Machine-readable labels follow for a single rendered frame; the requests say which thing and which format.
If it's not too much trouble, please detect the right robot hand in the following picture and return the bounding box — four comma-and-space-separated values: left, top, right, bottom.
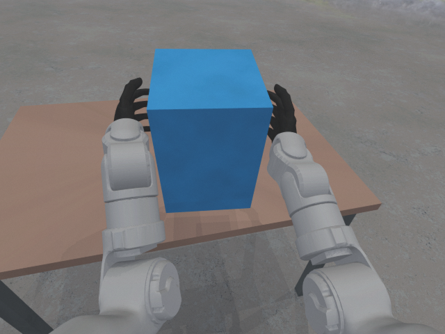
267, 84, 297, 142

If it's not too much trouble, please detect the robot left upper arm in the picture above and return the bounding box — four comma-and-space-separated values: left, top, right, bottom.
49, 257, 181, 334

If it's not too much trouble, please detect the robot right upper arm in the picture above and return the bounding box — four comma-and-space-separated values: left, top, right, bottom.
302, 262, 444, 334

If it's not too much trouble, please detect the table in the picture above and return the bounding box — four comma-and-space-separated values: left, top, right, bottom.
0, 90, 382, 334

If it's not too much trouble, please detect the right robot forearm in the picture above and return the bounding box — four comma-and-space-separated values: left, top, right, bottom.
267, 132, 391, 305

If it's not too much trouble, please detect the left robot forearm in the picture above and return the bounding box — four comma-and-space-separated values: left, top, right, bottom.
99, 118, 165, 310

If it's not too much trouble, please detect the left robot hand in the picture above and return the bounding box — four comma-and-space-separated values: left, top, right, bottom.
114, 77, 150, 132

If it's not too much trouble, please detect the carton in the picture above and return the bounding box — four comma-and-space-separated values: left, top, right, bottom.
147, 49, 273, 213

